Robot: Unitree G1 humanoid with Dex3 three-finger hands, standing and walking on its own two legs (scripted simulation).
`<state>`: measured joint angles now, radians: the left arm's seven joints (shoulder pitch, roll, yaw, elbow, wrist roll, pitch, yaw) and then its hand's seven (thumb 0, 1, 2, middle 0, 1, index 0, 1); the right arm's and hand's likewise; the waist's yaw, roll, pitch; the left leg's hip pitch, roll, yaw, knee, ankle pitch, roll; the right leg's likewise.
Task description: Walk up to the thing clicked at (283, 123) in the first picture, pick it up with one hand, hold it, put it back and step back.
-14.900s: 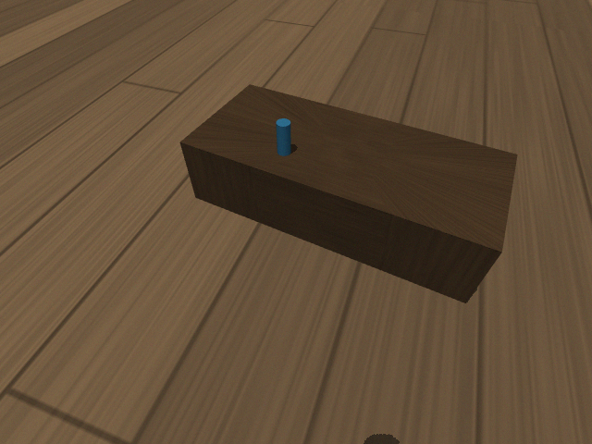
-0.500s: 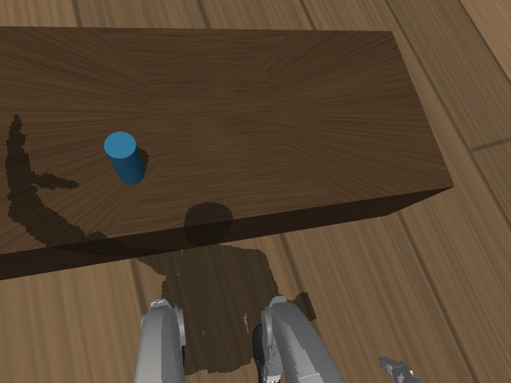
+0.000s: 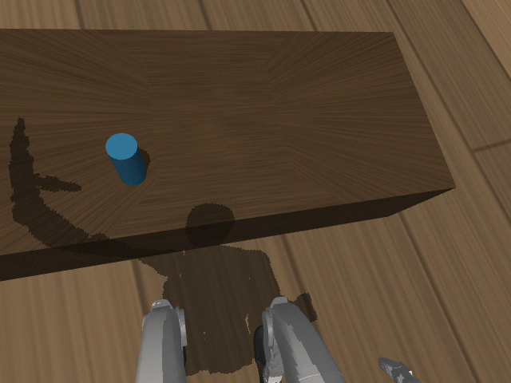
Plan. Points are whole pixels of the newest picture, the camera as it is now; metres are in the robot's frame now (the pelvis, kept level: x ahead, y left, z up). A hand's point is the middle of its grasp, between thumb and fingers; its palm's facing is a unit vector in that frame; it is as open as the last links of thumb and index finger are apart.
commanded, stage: go down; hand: left
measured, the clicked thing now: (128, 161) +0.54 +0.19 -0.24
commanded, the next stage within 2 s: approach in 0.68 s
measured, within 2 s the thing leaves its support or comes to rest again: neither
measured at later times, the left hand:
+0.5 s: hand out of the picture +0.47 +0.39 +0.06, palm faces +0.22 -0.97 -0.02, open 17.2 cm
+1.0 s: hand out of the picture +0.47 +0.38 +0.04, palm faces +0.23 -0.97 +0.03, open 17.6 cm
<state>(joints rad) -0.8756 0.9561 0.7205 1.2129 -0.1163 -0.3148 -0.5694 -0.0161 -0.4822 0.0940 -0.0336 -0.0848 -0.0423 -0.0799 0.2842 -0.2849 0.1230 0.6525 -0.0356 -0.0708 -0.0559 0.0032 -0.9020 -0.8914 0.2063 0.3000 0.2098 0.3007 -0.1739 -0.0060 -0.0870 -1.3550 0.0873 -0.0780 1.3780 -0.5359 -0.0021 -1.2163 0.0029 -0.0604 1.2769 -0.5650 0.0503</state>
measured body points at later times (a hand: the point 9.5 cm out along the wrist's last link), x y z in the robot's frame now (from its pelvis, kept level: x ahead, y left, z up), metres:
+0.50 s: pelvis -0.01 +0.00 +0.00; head +0.19 +0.07 +0.40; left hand +0.45 +0.44 +0.07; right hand +0.05 -0.27 -0.10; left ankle +0.04 +0.11 -0.60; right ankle +0.02 -0.16 -0.60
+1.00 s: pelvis +0.00 +0.00 -0.01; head +0.19 +0.06 +0.39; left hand +0.45 +0.43 +0.05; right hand +0.05 -0.27 -0.10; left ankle +0.04 +0.11 -0.60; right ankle +0.02 -0.16 -0.60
